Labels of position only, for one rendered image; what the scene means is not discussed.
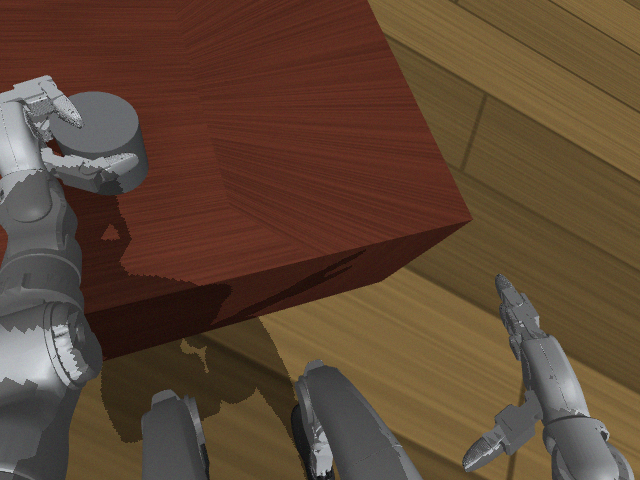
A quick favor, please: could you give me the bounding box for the right robot foot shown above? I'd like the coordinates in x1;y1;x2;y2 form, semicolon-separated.
291;404;335;480

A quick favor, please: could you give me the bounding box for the left robot hand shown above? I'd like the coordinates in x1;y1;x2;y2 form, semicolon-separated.
0;75;139;193

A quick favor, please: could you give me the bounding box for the right robot arm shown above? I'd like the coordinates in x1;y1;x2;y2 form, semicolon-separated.
542;415;635;480

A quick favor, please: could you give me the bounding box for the left robot arm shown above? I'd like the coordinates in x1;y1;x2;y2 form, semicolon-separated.
0;170;103;480

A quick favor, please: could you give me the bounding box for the right robot hand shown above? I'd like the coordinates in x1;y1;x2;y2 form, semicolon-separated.
462;273;590;472

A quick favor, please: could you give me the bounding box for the can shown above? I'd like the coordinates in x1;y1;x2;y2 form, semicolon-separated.
49;91;149;195

